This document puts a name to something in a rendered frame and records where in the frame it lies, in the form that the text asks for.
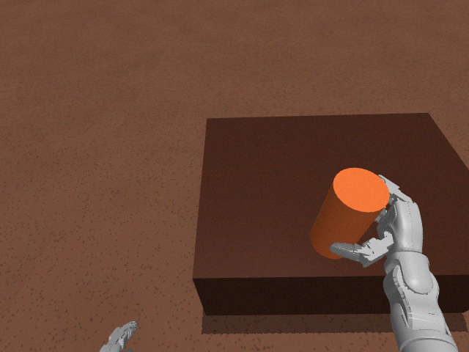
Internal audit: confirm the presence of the right robot hand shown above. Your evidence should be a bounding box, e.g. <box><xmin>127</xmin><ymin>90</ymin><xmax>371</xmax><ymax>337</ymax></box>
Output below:
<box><xmin>329</xmin><ymin>175</ymin><xmax>423</xmax><ymax>268</ymax></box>

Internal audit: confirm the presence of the right robot arm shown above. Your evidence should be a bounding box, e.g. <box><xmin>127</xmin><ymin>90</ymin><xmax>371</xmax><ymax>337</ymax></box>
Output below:
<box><xmin>383</xmin><ymin>251</ymin><xmax>458</xmax><ymax>352</ymax></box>

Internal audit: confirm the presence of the left robot hand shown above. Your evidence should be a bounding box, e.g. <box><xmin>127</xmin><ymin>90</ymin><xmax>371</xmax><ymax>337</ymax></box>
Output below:
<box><xmin>99</xmin><ymin>321</ymin><xmax>137</xmax><ymax>352</ymax></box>

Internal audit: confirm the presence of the can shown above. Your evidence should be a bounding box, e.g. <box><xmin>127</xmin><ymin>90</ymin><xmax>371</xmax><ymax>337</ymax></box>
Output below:
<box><xmin>310</xmin><ymin>168</ymin><xmax>390</xmax><ymax>259</ymax></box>

